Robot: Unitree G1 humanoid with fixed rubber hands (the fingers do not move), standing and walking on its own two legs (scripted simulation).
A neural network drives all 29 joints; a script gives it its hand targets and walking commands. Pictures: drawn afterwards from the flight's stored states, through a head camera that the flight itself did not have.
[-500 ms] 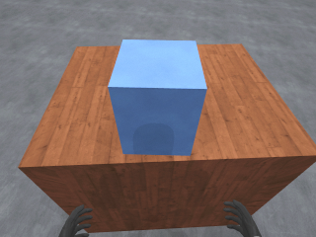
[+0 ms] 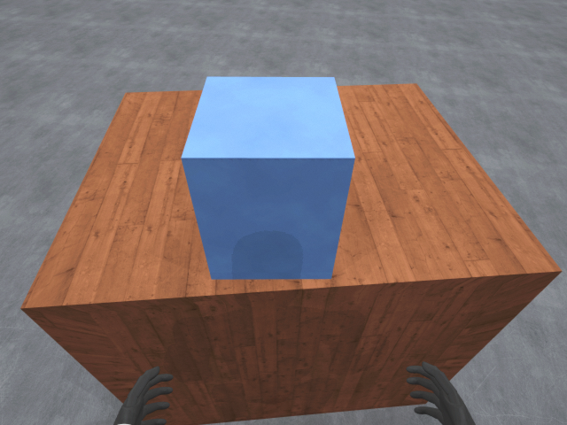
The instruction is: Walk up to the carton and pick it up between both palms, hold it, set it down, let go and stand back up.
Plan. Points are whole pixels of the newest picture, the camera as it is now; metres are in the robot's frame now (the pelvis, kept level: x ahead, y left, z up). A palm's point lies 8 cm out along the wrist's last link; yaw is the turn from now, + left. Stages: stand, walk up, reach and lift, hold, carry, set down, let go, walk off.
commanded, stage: let go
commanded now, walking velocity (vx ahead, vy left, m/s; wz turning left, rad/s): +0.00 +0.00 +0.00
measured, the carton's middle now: (271, 181) +0.47 +0.02 +0.11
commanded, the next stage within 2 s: stand in 0.08 s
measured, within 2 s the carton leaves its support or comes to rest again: neither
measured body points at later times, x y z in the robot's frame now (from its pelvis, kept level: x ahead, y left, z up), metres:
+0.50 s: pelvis +0.00 +0.01 -0.02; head +0.01 +0.01 +0.43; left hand +0.04 +0.27 -0.14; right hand +0.09 -0.23 -0.15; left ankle +0.01 +0.14 -0.75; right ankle -0.03 -0.11 -0.75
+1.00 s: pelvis -0.01 +0.00 -0.01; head -0.01 +0.00 +0.44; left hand -0.04 +0.25 -0.16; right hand +0.07 -0.23 -0.16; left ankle +0.01 +0.14 -0.75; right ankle -0.03 -0.11 -0.75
